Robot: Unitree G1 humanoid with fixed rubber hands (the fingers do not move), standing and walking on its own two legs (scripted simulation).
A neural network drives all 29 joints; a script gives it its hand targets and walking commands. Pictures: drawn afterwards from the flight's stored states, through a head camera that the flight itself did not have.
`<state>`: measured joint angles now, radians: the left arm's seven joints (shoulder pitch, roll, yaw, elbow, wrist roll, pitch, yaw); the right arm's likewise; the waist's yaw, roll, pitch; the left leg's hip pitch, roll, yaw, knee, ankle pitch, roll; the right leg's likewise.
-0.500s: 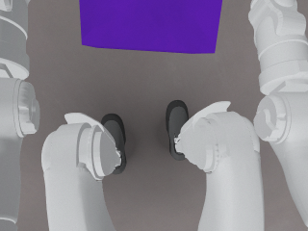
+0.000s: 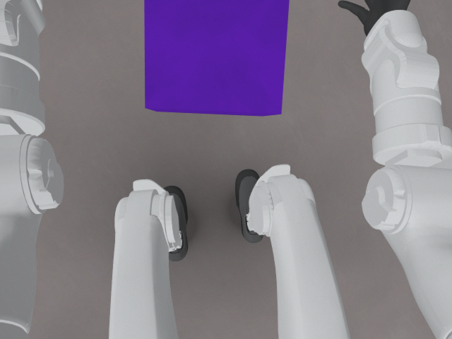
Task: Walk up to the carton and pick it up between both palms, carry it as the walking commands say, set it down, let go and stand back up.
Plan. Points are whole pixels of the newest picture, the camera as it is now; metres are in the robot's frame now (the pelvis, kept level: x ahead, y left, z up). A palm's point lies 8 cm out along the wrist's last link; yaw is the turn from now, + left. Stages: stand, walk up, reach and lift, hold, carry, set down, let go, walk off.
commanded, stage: set down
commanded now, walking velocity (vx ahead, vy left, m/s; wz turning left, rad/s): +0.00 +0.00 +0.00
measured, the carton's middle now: (214, 45) +0.57 -0.03 -0.38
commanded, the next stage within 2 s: let go in 0.76 s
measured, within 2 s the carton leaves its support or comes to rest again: neither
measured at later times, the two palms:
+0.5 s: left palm out of the picture +0.59 +0.21 +0.05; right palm out of the picture +0.52 -0.24 +0.05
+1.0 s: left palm out of the picture +0.54 +0.21 +0.11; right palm out of the picture +0.49 -0.24 +0.11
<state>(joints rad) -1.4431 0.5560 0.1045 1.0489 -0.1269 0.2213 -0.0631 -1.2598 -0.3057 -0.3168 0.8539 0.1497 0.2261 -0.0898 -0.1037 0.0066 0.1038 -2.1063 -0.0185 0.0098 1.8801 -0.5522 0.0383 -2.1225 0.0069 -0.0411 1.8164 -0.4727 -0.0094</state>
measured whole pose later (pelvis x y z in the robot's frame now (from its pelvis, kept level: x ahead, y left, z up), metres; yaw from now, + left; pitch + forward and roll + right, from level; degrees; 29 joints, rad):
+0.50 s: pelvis +0.02 +0.00 +0.13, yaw +1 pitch +46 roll -2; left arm -1.30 0.52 0.16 0.97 -0.05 0.25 -0.13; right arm -1.11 -0.27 -0.37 0.77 0.10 0.24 -0.02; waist -0.12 0.02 -0.03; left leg -1.75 -0.05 -0.02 1.35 -0.41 0.02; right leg -1.75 0.01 -0.02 1.30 -0.35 0.00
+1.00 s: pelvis +0.06 +0.00 +0.22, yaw +2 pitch +43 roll +0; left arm -0.95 0.34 0.25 0.79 0.08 0.20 -0.04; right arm -0.77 -0.23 -0.32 0.65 -0.04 0.17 0.07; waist -0.09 0.01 -0.06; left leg -1.40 -0.05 -0.02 0.96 -0.31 0.01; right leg -1.42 0.01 -0.01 0.93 -0.26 -0.01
